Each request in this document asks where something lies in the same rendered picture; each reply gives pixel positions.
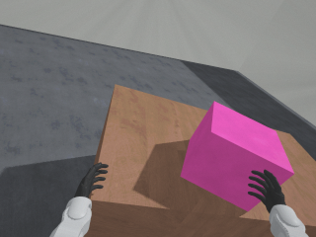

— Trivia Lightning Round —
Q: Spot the pedestal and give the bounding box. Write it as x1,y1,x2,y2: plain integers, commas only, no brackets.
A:
83,84,316,237

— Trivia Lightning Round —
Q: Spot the right robot hand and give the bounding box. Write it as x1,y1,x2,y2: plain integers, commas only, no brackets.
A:
248,169,286,213

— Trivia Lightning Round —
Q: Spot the carton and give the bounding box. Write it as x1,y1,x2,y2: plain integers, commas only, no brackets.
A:
180,101,294,211

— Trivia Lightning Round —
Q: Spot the robot left forearm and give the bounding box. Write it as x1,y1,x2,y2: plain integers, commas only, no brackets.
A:
49,197,92,237

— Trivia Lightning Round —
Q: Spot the left robot hand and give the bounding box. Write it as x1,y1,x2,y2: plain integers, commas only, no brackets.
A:
74,162,109,198

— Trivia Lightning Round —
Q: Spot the robot right forearm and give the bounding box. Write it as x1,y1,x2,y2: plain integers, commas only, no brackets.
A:
269,204,309,237

